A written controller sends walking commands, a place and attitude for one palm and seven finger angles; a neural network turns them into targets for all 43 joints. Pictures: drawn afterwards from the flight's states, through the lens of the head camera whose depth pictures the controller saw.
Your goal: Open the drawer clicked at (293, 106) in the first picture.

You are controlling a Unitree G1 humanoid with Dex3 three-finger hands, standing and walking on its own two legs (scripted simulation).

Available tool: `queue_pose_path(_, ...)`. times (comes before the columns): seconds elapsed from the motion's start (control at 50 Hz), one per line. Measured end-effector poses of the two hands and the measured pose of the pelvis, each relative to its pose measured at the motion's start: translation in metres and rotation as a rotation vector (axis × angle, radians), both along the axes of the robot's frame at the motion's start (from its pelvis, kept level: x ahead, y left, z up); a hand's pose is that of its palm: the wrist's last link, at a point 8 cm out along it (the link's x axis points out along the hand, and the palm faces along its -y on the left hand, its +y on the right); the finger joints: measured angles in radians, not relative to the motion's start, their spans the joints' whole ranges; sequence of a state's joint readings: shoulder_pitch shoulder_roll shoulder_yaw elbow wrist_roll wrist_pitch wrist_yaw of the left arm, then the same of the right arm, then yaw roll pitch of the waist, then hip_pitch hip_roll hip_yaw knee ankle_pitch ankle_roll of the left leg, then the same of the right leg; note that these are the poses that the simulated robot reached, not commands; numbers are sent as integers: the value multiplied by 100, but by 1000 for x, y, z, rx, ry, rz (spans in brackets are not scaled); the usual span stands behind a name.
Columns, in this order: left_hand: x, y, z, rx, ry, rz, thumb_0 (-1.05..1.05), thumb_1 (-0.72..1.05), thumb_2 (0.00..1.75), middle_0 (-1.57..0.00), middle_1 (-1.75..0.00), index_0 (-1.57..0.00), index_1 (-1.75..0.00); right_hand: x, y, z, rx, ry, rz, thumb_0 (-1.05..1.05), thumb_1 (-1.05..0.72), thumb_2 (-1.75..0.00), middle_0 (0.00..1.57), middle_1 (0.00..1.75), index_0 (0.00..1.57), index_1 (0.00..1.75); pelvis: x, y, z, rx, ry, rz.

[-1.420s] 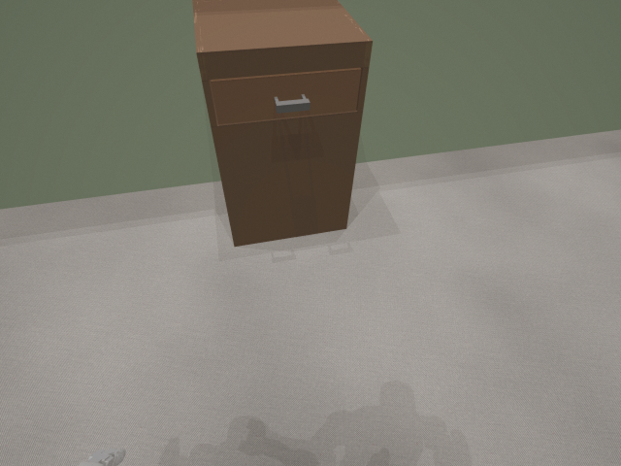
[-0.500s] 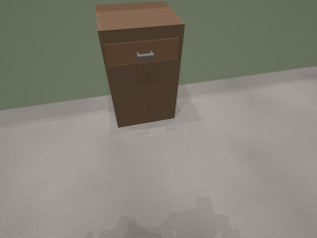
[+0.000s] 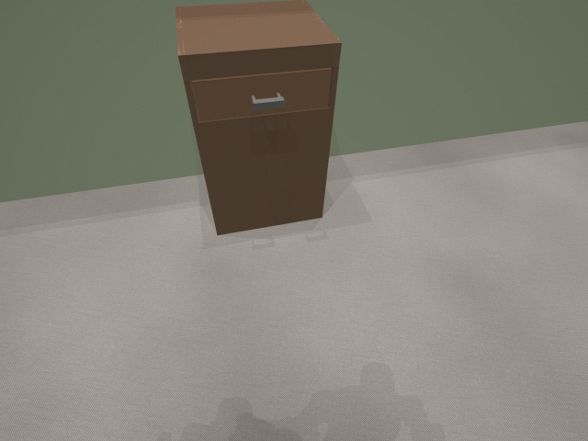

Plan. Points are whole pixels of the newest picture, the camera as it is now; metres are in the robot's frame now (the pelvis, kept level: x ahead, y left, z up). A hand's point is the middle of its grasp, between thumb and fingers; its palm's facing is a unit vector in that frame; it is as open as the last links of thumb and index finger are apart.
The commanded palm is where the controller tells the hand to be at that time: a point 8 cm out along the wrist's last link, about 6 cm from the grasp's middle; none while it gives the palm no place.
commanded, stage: look at it before walking up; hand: left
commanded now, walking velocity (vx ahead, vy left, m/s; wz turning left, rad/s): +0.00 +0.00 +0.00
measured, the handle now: (267, 100) +1.13 +0.16 -0.12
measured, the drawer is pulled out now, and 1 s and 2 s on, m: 0.00 0.00 0.00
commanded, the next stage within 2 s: walk to a spot facing it in 0.02 s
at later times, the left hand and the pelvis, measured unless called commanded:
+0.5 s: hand out of the picture +0.06 +0.19 -0.18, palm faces -0.15 -0.96 -0.26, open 7.4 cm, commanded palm none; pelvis -0.01 -0.02 -0.02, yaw -11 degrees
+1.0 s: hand out of the picture +0.13 +0.15 -0.17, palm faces -0.26 -0.94 -0.21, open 7.4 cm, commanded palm none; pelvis +0.13 -0.04 -0.01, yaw -24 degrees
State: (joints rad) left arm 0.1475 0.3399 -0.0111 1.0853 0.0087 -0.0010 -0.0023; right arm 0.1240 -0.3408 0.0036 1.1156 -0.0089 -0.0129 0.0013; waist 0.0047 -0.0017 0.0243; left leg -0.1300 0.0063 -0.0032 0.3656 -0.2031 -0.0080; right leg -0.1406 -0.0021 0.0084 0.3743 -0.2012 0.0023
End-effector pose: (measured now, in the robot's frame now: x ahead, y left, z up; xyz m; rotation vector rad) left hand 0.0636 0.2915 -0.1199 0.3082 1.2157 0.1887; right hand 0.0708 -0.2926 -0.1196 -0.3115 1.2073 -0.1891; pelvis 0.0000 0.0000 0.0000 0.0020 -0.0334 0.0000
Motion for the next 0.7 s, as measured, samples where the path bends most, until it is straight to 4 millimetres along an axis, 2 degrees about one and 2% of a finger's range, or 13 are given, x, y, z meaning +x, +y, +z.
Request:
queue_pose_path(0.2, 1, 1, 2, 7, -2, -1, 1, 91, 89, -20, -30, -20, -30, 3, 0, 0, 2, -9, -1, 1, -90, -90, 20, 30, 20, 30, 0, -1, 0, 0, 1, -9)
queue_pose_path(0.28, 0, -5, -4, 2, 20, -8, 1, 91, 89, -20, -30, -20, -30, -2, 5, -5, 9, -22, -34, 1, -91, -90, 20, 30, 20, 30, -3, -1, -3, 2, 6, -44)
queue_pose_path(0.44, -6, -37, -24, -56, 88, -74, 1, 91, 89, -20, -30, -20, -30, -41, 21, -26, 80, -11, -140, 0, -91, -90, 20, 30, 20, 30, -13, -7, -15, 31, 9, -140)
queue_pose_path(0.56, -3, -71, -28, -69, 81, -119, 1, 91, 89, -20, -30, -20, -30, -72, 8, -54, 140, 24, -234, 1, -90, -90, 20, 30, 20, 30, -4, -28, -29, 24, 11, -216)
queue_pose_path(0.62, -10, -84, -24, -69, 75, -98, 1, 91, 89, -20, -30, -20, -30, -74, 1, -51, 149, 57, -245, 1, -91, -90, 20, 30, 20, 30, 4, -37, -23, 14, 12, -228)
queue_pose_path(0.7, -21, -98, -11, -82, 155, -108, 1, 91, 89, -20, -30, -20, -30, -54, -10, -30, 151, -2, -278, 1, -91, -90, 20, 30, 20, 30, 21, -45, -7, 30, 26, -277)
